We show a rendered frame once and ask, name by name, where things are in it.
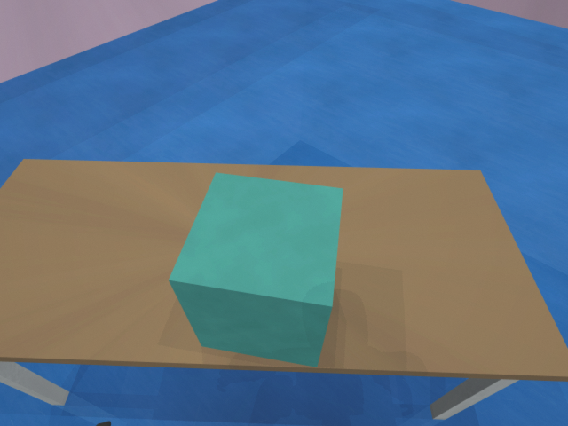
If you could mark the table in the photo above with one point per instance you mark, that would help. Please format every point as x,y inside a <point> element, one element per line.
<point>429,280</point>

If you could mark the carton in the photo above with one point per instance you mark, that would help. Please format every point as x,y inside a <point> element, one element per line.
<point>256,274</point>

